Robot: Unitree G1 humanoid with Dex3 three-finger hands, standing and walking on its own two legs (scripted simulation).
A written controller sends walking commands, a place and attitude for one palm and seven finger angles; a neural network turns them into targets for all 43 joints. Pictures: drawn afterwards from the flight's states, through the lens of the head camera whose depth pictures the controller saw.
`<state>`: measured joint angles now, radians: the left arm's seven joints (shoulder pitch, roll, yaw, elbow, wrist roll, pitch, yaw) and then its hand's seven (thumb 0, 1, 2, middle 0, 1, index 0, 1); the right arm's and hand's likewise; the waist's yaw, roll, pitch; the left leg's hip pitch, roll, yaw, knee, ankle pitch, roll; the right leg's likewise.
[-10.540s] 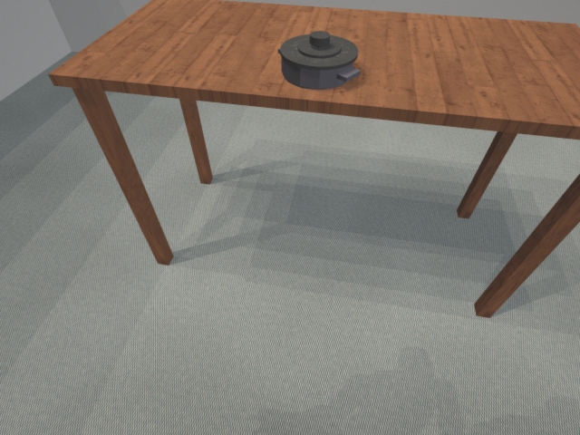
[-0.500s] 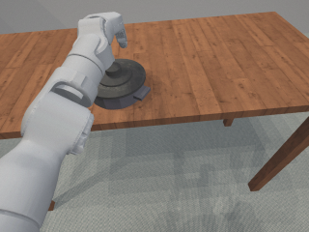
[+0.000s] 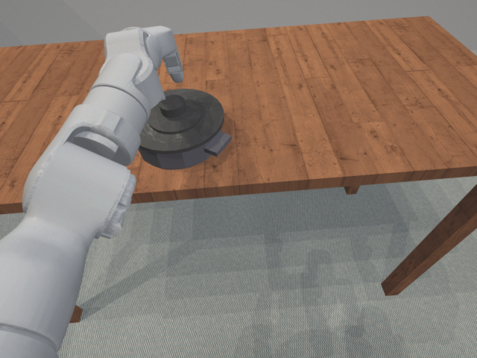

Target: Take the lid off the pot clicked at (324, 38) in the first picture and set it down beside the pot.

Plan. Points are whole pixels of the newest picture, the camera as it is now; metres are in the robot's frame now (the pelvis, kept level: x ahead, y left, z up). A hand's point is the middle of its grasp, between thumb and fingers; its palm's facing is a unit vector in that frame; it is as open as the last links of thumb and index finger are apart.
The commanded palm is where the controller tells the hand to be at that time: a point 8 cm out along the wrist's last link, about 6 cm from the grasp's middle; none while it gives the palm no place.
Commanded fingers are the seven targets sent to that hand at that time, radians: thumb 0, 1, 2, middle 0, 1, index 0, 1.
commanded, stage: lower the open fingers around the knob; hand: left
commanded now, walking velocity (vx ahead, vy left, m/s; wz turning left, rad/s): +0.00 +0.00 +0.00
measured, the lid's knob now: (172, 106) +0.52 +0.09 +0.16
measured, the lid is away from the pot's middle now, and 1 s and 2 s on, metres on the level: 0.00 0.00 0.00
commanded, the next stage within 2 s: none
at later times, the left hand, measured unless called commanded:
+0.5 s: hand (166, 100) +0.48 +0.09 +0.20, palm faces -0.39 -0.08 -0.92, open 10.0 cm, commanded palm +0.49 +0.10 +0.25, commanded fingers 0.00 -0.37 1.68 -0.88 -0.08 -0.88 -0.08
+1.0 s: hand (168, 102) +0.49 +0.09 +0.19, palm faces -0.39 -0.09 -0.92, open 9.9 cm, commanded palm +0.49 +0.10 +0.23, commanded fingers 0.00 -0.37 1.68 -0.88 -0.08 -0.88 -0.08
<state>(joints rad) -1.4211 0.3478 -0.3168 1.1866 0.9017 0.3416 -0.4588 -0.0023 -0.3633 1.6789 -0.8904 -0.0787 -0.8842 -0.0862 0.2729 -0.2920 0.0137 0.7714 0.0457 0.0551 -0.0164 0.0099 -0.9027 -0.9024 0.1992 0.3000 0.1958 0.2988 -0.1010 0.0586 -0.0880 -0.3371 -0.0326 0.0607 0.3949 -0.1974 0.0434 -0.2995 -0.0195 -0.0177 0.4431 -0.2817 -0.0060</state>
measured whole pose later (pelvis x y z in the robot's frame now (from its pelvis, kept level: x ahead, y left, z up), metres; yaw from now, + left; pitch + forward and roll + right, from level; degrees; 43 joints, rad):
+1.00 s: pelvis +0.00 +0.00 +0.00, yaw -1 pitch +9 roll +1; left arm -1.41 0.33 -0.30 1.27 0.90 0.34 -0.43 0.00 -0.36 1.68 -0.92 -0.10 -0.88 -0.09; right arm 0.30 -0.30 0.01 0.79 0.04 0.09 -0.03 0.01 -0.90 -0.90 0.20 0.30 0.20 0.30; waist -0.15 0.05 -0.10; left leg -0.40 -0.03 0.07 0.45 -0.22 0.05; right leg -0.36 -0.01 -0.01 0.48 -0.29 0.00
